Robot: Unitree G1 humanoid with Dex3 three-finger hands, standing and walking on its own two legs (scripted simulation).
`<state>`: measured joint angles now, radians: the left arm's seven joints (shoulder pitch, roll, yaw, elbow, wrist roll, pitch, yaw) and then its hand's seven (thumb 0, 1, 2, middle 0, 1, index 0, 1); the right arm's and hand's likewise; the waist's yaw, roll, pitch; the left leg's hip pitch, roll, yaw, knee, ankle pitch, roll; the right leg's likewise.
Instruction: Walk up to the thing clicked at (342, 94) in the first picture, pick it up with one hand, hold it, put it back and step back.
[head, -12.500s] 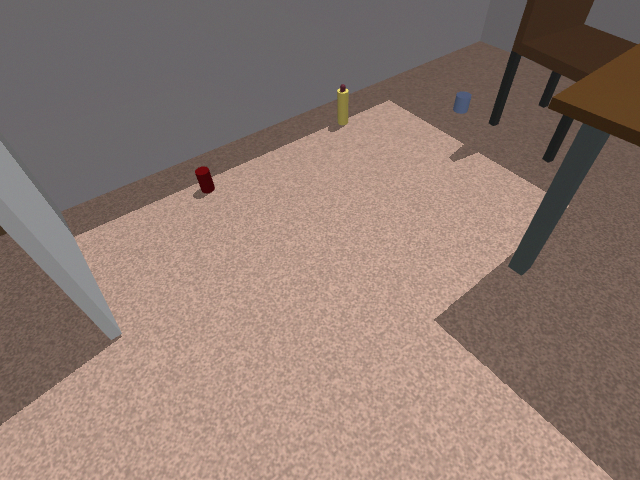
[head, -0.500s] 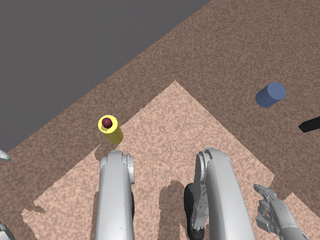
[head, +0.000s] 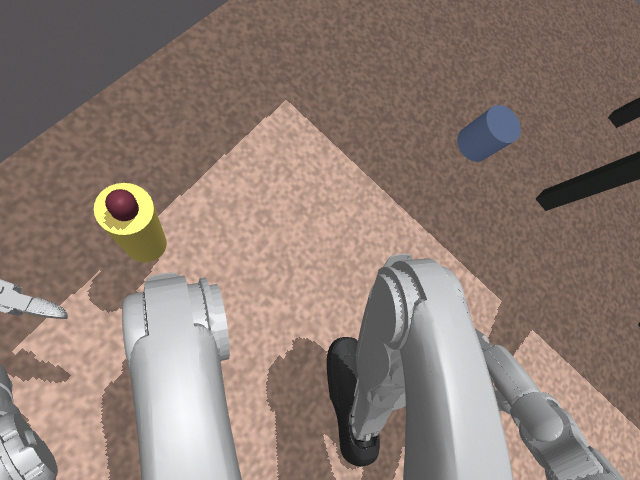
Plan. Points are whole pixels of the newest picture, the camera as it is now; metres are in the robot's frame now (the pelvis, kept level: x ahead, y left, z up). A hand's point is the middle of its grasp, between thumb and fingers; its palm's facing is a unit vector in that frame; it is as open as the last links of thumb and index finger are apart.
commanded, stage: close in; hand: left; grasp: from the side
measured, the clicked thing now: (135, 225) +0.41 +0.22 -0.19
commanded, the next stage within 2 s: close in 0.80 s
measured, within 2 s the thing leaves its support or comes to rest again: neither
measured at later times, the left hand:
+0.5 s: hand (102, 240) +0.38 +0.25 -0.16, palm faces +0.07 -1.00 +0.01, open 17.6 cm
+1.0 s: hand (129, 236) +0.39 +0.23 -0.18, palm faces +0.09 -1.00 +0.01, open 17.0 cm
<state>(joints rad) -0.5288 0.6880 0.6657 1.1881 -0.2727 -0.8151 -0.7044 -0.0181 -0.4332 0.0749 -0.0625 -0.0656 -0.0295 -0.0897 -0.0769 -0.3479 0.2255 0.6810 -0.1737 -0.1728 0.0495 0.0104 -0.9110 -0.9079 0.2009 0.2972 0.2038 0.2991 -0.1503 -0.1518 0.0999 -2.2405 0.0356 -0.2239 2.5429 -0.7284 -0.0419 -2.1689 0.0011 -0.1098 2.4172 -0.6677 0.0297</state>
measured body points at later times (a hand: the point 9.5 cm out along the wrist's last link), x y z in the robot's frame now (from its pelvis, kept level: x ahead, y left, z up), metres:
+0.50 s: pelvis -0.02 +0.01 -0.02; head +0.19 +0.15 +0.35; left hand +0.37 +0.31 -0.15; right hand +0.16 -0.25 -0.07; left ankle +0.07 +0.14 -0.27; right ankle +0.11 -0.12 -0.27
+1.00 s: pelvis -0.02 +0.01 -0.02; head +0.20 +0.17 +0.33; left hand +0.38 +0.28 -0.17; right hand +0.14 -0.24 -0.06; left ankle +0.07 +0.14 -0.27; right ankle +0.11 -0.12 -0.27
